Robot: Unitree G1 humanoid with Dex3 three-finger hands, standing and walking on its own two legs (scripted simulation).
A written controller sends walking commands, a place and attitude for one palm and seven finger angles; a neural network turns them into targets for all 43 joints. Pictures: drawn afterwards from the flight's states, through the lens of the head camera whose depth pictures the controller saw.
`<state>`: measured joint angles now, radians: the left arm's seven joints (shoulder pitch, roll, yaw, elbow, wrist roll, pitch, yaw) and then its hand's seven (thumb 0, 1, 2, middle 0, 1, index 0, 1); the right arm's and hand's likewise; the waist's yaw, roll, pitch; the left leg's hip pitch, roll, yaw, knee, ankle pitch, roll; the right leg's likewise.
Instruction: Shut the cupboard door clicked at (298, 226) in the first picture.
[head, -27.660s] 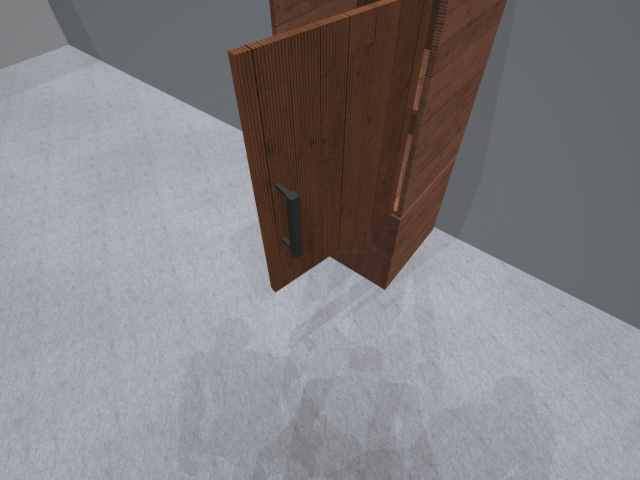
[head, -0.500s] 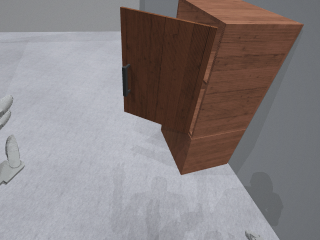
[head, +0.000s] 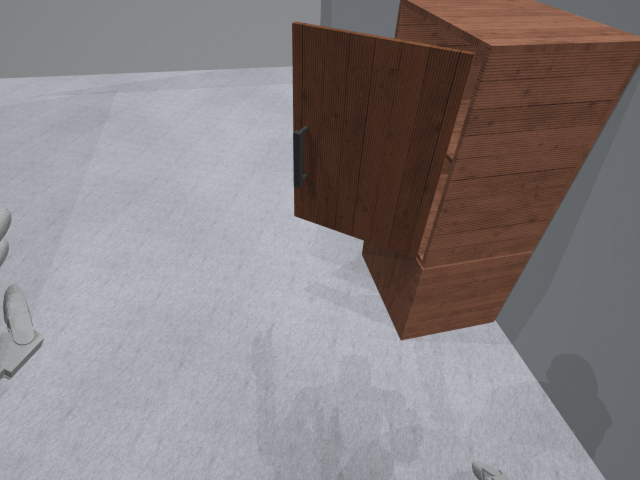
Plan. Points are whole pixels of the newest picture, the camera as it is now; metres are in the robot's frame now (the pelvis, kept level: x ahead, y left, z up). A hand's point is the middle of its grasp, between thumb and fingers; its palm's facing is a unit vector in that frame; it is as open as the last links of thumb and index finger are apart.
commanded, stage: stop stepping back and stand still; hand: left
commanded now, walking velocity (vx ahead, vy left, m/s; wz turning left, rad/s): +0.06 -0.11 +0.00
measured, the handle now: (301, 157) +0.99 +0.13 -0.10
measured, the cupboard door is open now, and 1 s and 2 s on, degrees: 50 50 50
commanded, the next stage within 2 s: let the arm hang, fingers relaxed in 0.30 s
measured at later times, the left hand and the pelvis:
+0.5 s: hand (88, 377) +0.22 +0.30 +0.03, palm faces +0.28 -0.85 -0.45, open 7.4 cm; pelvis +0.02 +0.04 -0.02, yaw +4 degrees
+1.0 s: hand out of the picture -0.05 +0.25 -0.17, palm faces +0.07 -0.97 -0.22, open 7.3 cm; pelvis +0.00 +0.06 +0.00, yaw +3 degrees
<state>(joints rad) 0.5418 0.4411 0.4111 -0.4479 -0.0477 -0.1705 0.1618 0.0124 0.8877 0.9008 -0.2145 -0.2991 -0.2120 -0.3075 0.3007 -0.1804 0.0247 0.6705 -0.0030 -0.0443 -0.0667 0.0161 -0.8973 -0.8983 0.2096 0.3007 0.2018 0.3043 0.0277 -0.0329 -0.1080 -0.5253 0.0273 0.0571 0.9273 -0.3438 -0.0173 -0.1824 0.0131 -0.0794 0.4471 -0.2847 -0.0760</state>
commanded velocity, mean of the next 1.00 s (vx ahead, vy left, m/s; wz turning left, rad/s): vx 0.00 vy -0.04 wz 0.00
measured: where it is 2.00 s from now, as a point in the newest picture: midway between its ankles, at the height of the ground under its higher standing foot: outside the picture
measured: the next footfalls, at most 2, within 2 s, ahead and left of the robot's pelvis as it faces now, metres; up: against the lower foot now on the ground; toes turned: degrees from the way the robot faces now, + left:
left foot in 0.12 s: +0.05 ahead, +0.17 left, +0.00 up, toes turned +8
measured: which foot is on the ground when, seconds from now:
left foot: up 0.00-0.10, down 0.12-1.00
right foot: down 0.00-1.00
